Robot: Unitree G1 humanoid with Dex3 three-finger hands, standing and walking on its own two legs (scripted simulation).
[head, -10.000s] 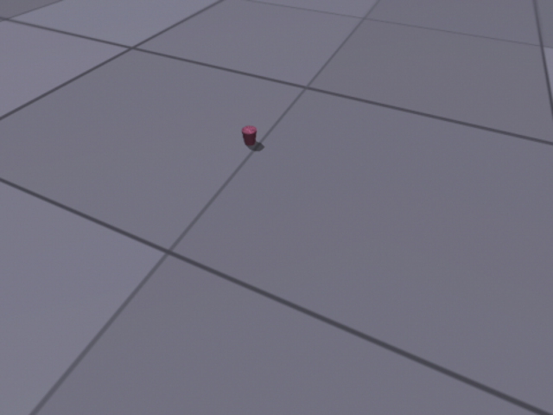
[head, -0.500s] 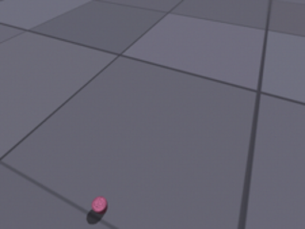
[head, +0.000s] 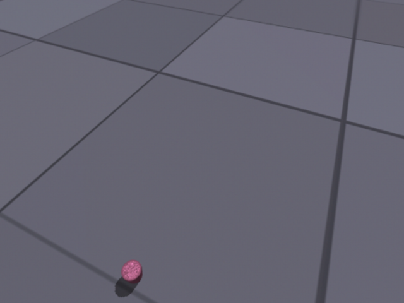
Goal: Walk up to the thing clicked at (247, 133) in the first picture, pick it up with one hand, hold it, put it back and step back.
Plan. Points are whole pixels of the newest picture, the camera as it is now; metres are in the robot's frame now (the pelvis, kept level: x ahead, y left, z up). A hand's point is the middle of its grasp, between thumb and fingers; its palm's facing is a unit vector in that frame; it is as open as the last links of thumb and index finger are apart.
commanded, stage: stand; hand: left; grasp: from above
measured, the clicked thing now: (133, 273) +0.41 +0.32 -0.74
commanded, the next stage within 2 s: rise first in 0.82 s
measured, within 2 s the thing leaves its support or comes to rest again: neither
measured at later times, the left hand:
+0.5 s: hand out of the picture +0.07 +0.25 -0.16, palm faces -0.03 -0.94 -0.34, open 7.4 cm
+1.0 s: hand out of the picture +0.09 +0.25 -0.16, palm faces +0.03 -0.94 -0.34, open 7.4 cm
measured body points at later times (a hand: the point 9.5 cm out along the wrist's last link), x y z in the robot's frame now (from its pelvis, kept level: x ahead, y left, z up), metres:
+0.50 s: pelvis +0.00 +0.00 +0.00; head +0.01 +0.00 +0.45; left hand +0.07 +0.30 -0.13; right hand +0.08 -0.30 -0.13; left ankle -0.02 +0.13 -0.75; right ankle -0.01 -0.14 -0.75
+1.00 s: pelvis -0.01 +0.00 +0.00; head +0.02 +0.00 +0.45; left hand +0.08 +0.30 -0.13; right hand +0.07 -0.30 -0.13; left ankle -0.02 +0.13 -0.75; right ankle -0.01 -0.14 -0.75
